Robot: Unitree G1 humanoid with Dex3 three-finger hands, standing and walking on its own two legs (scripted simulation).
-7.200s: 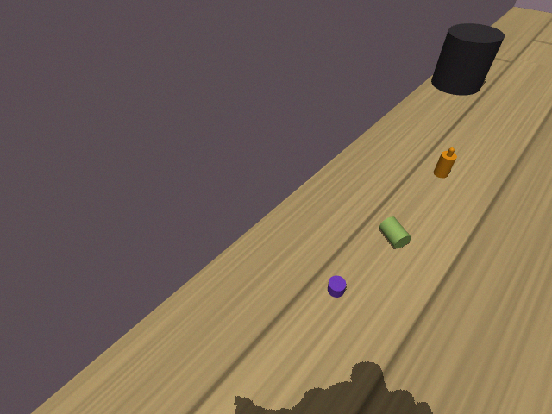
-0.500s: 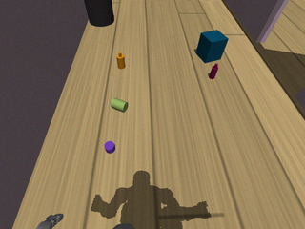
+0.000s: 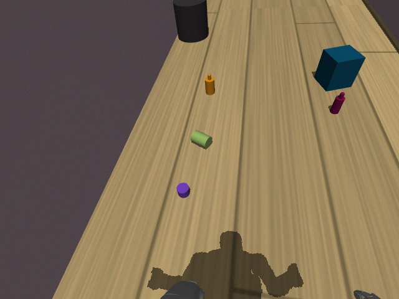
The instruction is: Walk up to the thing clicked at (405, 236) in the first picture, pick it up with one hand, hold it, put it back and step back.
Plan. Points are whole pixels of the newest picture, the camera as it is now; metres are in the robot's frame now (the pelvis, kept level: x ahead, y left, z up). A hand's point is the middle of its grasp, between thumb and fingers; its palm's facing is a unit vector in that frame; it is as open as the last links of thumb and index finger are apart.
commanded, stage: walk up
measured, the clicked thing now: (201, 139) +1.14 +0.15 -0.72
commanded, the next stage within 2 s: stand in 0.96 s
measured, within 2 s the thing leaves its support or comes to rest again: neither
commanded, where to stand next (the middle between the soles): +0.08 +0.00 m, yaw +7 degrees
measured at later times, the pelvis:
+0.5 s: pelvis +0.00 +0.01 +0.00, yaw +6 degrees
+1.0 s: pelvis +0.01 +0.00 +0.02, yaw +8 degrees
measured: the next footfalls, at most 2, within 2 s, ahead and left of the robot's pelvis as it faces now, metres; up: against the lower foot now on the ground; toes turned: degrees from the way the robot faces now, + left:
left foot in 0.18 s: +0.05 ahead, +0.13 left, +0.00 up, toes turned +4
right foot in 0.46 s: +0.08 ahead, -0.13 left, +0.00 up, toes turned +4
